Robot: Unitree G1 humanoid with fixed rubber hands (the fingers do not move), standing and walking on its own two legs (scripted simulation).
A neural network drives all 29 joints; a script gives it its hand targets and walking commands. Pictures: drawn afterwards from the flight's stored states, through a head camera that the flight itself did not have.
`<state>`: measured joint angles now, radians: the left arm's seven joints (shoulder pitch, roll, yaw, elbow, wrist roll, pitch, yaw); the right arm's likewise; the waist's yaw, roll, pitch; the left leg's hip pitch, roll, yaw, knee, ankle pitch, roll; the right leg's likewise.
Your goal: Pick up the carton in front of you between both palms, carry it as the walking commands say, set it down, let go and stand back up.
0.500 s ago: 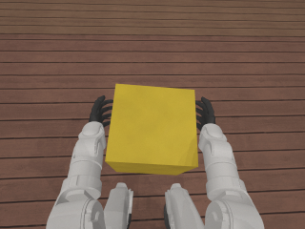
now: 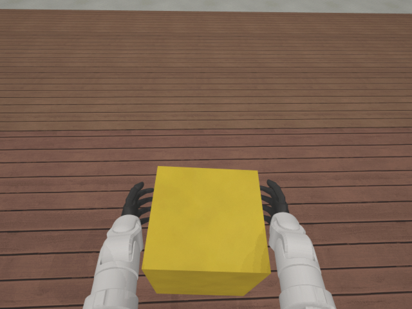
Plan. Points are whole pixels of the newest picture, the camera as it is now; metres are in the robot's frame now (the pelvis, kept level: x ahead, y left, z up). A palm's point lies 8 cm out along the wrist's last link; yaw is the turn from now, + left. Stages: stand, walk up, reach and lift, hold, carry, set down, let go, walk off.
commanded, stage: reach and lift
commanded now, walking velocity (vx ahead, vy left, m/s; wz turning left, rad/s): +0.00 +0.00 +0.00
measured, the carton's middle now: (203, 235) +0.30 +0.00 -0.08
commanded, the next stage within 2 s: hold in 1.14 s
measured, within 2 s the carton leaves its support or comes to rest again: neither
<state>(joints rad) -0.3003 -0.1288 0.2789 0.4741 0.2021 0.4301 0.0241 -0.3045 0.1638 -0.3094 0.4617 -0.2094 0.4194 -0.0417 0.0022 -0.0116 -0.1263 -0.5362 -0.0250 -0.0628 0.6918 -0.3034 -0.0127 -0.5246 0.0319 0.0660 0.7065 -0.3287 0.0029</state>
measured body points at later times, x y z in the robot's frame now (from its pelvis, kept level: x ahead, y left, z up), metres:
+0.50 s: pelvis -0.01 +0.00 +0.02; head -0.03 +0.01 +0.47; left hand +0.30 +0.16 +0.04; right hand +0.31 -0.15 +0.05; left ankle +0.02 +0.13 -0.72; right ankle +0.01 -0.12 -0.72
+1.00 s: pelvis +0.01 +0.00 +0.03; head -0.02 +0.01 +0.48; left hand +0.31 +0.15 +0.05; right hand +0.31 -0.15 +0.06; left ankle +0.02 +0.13 -0.72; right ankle +0.01 -0.12 -0.72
